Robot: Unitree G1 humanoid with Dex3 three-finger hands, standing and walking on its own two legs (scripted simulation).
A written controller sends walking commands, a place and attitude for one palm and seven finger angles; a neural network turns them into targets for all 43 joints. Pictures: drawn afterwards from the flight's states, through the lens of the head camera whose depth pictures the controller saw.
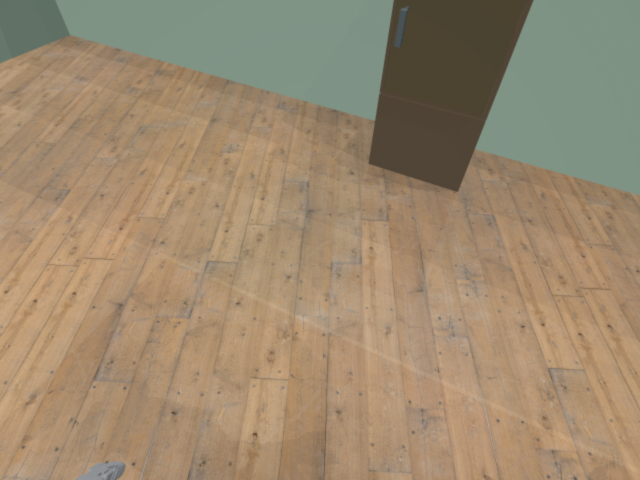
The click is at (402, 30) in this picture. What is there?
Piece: cupboard door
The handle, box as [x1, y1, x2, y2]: [394, 6, 409, 47]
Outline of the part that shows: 409,6 402,8 400,10 394,44 395,46 399,47 401,45 403,39 402,35 406,14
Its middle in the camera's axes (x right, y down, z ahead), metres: +0.31 -0.81 +1.47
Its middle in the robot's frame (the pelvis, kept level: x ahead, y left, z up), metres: +1.65 -0.23 -0.07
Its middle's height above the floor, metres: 0.70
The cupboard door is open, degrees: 0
